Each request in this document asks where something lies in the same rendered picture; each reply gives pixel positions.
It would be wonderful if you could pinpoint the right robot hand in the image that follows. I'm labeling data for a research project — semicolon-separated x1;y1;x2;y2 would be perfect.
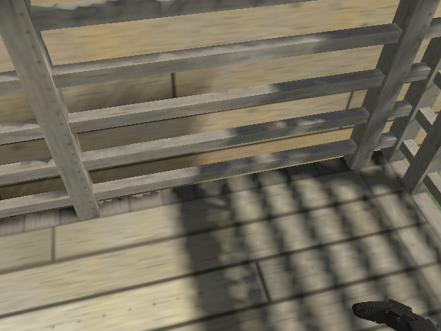
352;299;439;331

